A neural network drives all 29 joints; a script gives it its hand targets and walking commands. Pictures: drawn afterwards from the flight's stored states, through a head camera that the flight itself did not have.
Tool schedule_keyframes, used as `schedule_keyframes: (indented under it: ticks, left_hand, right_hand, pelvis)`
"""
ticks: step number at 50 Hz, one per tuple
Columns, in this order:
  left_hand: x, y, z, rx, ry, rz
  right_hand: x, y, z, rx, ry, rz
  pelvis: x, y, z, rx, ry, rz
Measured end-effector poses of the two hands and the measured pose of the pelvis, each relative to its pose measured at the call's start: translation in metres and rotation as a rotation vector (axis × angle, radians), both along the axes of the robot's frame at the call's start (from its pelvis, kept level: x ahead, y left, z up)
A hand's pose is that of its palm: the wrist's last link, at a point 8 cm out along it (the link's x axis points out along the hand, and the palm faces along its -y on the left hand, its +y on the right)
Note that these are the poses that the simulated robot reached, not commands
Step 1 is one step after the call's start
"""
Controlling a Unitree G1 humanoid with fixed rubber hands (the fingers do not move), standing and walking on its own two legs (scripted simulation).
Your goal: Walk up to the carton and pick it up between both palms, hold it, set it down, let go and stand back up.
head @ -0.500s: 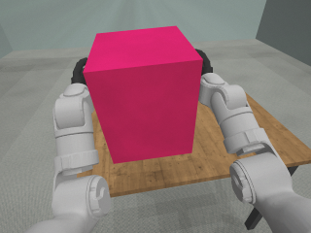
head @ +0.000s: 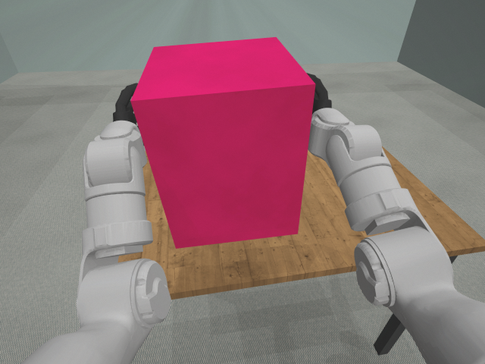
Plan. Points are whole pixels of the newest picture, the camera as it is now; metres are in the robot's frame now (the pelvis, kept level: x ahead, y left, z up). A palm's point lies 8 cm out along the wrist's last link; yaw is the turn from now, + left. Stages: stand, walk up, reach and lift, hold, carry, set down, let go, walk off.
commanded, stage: hold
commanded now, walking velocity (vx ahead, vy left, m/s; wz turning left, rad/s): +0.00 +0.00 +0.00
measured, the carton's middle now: (226, 141) +0.38 +0.00 +0.24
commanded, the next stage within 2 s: none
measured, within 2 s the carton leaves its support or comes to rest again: neither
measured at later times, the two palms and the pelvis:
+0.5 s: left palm (129, 132) +0.38 +0.15 +0.27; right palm (316, 119) +0.38 -0.14 +0.27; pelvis +0.01 +0.00 +0.00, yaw +0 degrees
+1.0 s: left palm (129, 133) +0.38 +0.15 +0.27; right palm (315, 123) +0.38 -0.14 +0.27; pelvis +0.02 +0.00 +0.00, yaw +0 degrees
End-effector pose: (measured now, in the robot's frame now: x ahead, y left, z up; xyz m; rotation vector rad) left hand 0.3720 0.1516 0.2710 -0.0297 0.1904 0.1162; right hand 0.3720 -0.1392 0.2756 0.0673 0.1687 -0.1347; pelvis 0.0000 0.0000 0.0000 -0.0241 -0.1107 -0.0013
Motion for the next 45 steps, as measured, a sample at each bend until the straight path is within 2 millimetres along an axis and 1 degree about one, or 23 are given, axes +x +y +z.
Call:
schedule_keyframes:
  ticks: [4, 12, 21, 34, 45]
  left_hand:
    - [0.001, 0.000, -0.001, 0.005, 0.004, -0.001]
    - [0.003, 0.001, 0.000, 0.005, -0.006, -0.002]
    - [0.006, 0.002, 0.000, 0.004, -0.013, -0.003]
    - [0.009, -0.001, -0.007, 0.009, -0.010, -0.003]
    - [0.007, 0.001, -0.004, 0.012, -0.029, 0.009]
  right_hand:
    - [0.000, 0.000, -0.003, -0.006, 0.006, 0.002]
    - [0.002, 0.001, -0.002, -0.004, -0.002, 0.001]
    - [0.005, 0.002, 0.000, -0.010, -0.006, 0.002]
    - [0.008, -0.001, -0.008, 0.001, 0.002, 0.000]
    - [0.009, 0.001, -0.008, 0.000, -0.015, 0.012]
  pelvis:
    - [-0.002, 0.000, 0.000, 0.001, 0.007, 0.003]
    - [-0.001, 0.000, 0.000, -0.001, 0.021, 0.005]
    - [0.003, 0.001, 0.000, -0.003, 0.020, 0.006]
    - [0.012, 0.003, 0.000, -0.003, 0.012, 0.000]
    - [0.016, 0.003, 0.000, -0.005, -0.003, 0.003]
